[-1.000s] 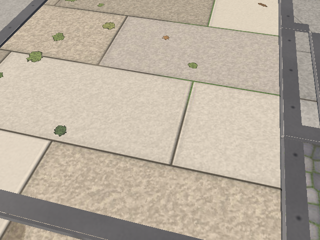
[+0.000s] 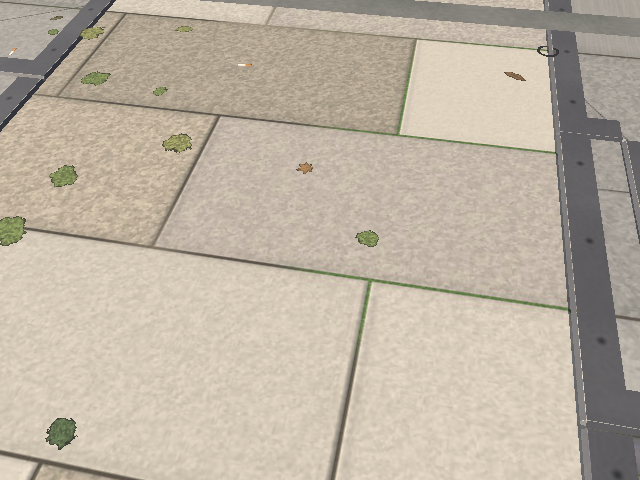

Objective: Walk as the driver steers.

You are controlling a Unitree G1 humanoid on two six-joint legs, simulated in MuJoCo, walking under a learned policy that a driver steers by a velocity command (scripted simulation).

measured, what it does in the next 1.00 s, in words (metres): walks ahead: right foot, then left foot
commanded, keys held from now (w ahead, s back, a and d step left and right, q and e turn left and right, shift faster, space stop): w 0.84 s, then w+e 0.16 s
